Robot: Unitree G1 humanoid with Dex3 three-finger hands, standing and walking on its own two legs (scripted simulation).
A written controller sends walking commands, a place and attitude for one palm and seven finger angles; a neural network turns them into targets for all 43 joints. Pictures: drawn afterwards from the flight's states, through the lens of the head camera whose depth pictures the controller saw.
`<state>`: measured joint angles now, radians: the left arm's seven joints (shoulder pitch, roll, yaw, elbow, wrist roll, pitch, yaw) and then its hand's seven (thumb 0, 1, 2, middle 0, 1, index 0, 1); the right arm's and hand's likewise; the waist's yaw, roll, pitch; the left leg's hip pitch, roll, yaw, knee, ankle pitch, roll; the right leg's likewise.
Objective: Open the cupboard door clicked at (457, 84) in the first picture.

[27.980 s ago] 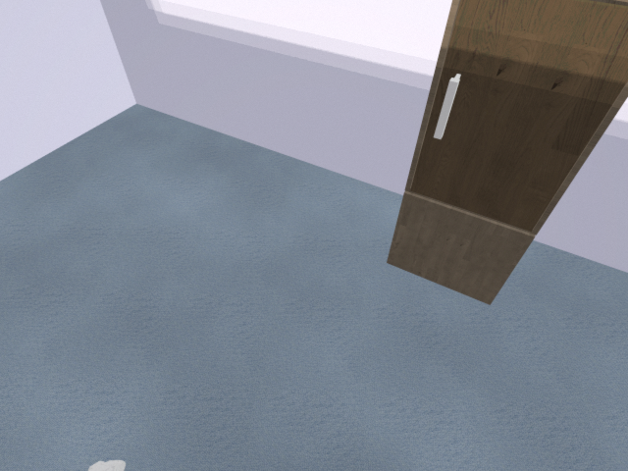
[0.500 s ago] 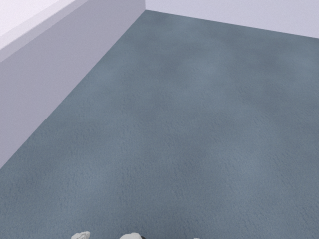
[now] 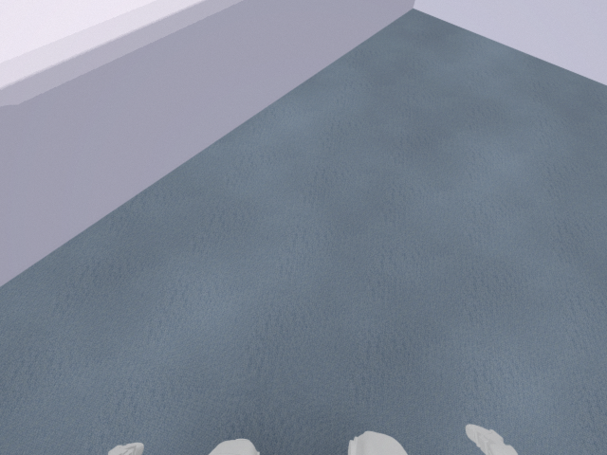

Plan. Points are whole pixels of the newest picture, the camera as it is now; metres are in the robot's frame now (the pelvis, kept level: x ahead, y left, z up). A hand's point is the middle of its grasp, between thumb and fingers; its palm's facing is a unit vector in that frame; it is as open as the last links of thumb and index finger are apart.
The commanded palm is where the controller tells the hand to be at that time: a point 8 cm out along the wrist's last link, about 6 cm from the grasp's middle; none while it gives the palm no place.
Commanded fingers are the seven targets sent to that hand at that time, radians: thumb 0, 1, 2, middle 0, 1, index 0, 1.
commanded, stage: turn to face it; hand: left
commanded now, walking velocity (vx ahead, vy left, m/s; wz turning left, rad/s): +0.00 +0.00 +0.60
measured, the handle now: out of the picture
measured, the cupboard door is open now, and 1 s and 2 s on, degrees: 46 46 46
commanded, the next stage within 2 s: none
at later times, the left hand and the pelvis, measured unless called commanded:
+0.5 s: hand out of the picture +0.02 +0.16 -0.18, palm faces +0.35 -0.91 -0.22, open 7.4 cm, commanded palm none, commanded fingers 0.00 0.90 0.90 -0.20 -0.30 -0.20 -0.30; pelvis +0.03 -0.04 -0.01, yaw +20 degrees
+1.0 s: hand out of the picture +0.02 +0.11 -0.15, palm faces +0.59 -0.77 -0.25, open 7.4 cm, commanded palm none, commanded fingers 0.00 0.90 0.90 -0.20 -0.30 -0.20 -0.30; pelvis +0.08 -0.09 +0.01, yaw +38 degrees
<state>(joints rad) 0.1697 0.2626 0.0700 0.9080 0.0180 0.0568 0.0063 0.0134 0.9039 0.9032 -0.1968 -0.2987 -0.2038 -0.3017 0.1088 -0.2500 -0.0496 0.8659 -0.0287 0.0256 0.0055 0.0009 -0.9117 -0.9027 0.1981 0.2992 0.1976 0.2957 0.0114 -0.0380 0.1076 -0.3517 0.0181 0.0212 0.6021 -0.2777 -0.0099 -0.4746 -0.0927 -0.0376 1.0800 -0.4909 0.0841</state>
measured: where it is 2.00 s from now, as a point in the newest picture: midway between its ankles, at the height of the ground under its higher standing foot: outside the picture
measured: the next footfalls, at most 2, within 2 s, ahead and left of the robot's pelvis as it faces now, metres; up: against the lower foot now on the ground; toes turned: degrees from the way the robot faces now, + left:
right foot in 0.14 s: +0.07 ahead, -0.16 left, +0.00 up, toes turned +2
left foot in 0.46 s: +0.04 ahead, +0.08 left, +0.00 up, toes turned +24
